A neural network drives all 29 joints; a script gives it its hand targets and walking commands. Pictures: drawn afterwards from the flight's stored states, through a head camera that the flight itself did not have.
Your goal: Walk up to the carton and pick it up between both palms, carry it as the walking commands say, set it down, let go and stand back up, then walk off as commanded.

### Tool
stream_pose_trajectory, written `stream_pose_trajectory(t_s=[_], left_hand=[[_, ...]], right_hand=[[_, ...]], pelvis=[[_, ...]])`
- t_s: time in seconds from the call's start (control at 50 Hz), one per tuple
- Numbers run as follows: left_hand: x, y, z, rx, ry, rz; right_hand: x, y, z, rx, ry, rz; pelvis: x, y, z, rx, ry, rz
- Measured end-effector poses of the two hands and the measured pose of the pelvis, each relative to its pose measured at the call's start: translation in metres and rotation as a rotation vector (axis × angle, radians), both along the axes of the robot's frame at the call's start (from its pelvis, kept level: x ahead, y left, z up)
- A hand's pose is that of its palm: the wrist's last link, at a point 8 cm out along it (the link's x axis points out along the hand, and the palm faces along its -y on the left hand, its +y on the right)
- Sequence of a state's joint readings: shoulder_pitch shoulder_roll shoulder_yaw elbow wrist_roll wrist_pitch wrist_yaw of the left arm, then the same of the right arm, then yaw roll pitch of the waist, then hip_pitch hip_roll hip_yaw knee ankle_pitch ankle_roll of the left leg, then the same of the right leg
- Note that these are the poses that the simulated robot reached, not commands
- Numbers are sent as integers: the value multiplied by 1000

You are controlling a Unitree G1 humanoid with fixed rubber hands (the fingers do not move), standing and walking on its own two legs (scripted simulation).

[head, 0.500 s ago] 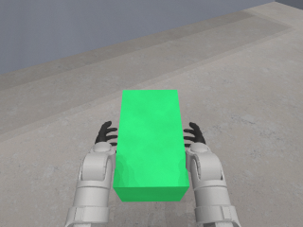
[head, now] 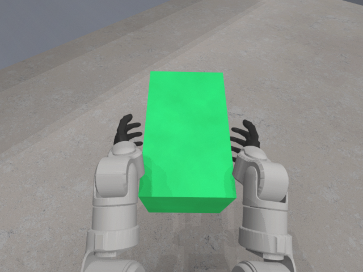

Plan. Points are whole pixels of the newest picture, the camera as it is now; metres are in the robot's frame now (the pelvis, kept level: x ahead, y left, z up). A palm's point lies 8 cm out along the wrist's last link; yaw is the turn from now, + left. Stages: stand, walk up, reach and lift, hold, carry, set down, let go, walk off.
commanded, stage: carry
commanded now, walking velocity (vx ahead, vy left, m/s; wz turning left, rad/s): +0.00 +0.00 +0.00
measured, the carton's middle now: (185, 143) +0.42 -0.02 +0.04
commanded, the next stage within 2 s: none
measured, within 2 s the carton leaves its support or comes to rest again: neither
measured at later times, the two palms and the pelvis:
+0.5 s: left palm (116, 168) +0.30 +0.11 +0.13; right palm (253, 171) +0.29 -0.14 +0.12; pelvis -0.03 +0.00 +0.00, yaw +1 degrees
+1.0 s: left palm (116, 176) +0.29 +0.12 +0.10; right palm (248, 177) +0.29 -0.13 +0.10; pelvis -0.03 -0.01 +0.00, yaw +1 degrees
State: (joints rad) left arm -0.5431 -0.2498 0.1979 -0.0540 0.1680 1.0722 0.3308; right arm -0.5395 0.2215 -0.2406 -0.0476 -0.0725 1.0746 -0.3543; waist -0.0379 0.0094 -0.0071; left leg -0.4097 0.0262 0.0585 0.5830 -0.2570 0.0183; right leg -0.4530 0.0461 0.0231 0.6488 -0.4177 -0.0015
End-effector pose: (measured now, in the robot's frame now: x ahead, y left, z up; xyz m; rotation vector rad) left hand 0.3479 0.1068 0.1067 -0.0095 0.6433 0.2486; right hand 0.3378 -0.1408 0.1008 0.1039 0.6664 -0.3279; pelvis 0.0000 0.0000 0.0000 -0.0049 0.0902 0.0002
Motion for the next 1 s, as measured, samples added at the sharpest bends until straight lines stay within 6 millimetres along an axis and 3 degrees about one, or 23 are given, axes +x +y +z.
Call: stream_pose_trajectory(t_s=[0.14,0.24,0.32,0.5,0.76,1.0], left_hand=[[-27,19,14,-4,23,104],[-29,15,18,12,18,63],[-37,8,16,-10,20,32],[-52,4,18,28,55,12],[-61,14,2,24,76,53],[-56,9,-6,5,61,20]], right_hand=[[-6,20,6,-25,25,121],[-9,16,19,-69,18,119],[-22,8,24,-75,22,83],[-45,4,15,-42,56,71],[-43,14,-2,-40,74,118],[-46,9,-6,-51,61,85]], pelvis=[[-3,-14,0,3,-44,12],[-14,-15,2,5,-51,16],[-20,-11,2,5,-62,11],[-30,-4,2,6,-78,10],[-33,-10,1,6,-68,21],[-35,-8,0,6,-57,12]])
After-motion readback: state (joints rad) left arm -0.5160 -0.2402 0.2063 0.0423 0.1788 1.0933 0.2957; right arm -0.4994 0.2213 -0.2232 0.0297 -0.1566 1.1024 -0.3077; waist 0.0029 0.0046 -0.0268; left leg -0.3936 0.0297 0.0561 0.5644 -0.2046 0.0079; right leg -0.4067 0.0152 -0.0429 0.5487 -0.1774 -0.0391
